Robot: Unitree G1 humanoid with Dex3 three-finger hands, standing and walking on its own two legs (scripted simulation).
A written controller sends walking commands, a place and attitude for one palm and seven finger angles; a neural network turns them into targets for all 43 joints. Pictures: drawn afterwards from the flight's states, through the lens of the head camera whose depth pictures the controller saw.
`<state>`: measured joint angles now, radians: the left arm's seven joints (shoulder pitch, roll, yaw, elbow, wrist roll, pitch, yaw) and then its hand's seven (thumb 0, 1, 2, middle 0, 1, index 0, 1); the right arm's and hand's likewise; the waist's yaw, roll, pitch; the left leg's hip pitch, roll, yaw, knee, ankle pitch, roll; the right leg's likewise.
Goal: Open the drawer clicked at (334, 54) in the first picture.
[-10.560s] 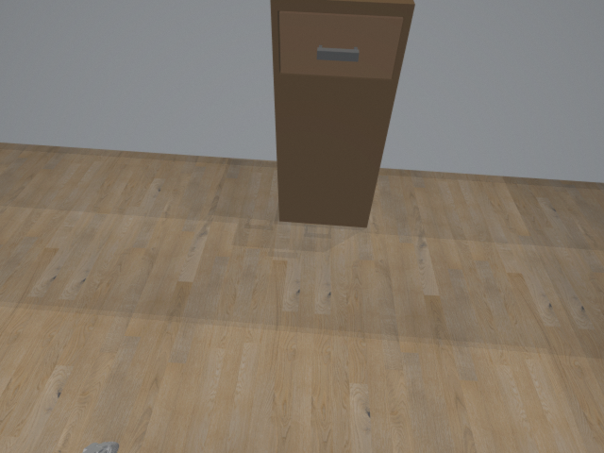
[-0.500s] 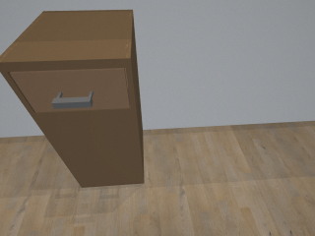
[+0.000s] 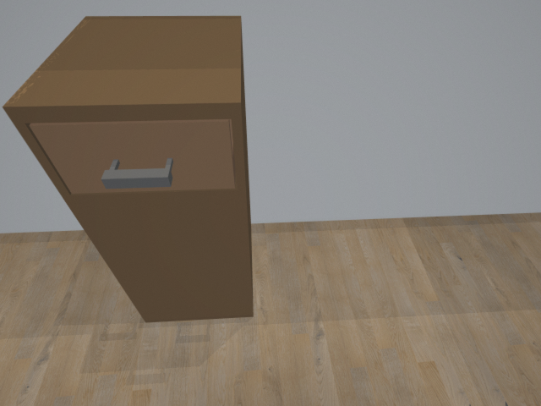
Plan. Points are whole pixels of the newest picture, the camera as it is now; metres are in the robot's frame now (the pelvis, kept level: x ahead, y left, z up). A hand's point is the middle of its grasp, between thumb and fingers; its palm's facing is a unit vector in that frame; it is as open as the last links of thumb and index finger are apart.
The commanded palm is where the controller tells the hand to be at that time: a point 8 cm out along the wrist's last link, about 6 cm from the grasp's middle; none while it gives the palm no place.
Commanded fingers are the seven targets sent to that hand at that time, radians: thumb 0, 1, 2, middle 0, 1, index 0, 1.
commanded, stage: come to a stop and stand still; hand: left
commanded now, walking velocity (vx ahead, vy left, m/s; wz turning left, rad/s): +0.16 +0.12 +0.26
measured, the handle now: (140, 170) +0.52 +0.30 +0.03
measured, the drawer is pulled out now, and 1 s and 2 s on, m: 0.00 0.00 0.00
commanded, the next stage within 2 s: look again from close up in 1.60 s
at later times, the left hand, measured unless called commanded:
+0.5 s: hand out of the picture +0.06 +0.19 -0.18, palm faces +0.12 -0.97 -0.21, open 7.3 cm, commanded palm none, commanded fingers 0.00 0.90 0.90 -0.20 -0.30 -0.20 -0.30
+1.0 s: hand out of the picture +0.06 +0.15 -0.17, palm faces +0.10 -0.97 -0.20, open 7.3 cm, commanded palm none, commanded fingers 0.00 0.90 0.90 -0.20 -0.30 -0.20 -0.30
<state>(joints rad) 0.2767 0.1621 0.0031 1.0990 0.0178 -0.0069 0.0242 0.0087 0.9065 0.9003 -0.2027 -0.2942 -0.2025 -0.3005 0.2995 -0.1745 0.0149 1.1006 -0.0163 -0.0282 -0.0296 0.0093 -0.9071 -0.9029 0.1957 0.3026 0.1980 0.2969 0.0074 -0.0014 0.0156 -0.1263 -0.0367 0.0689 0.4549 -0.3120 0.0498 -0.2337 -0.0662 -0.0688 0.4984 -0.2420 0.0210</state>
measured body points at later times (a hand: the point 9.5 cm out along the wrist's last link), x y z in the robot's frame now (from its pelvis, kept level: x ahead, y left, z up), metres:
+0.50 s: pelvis +0.05 +0.01 +0.00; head +0.08 +0.02 +0.45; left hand +0.05 +0.24 -0.16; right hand +0.08 -0.21 -0.16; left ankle -0.01 +0.09 -0.74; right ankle +0.05 -0.11 -0.73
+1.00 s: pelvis +0.06 -0.02 +0.00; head +0.08 -0.02 +0.45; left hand +0.06 +0.21 -0.15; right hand +0.06 -0.23 -0.16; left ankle -0.01 +0.09 -0.74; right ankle +0.05 -0.11 -0.74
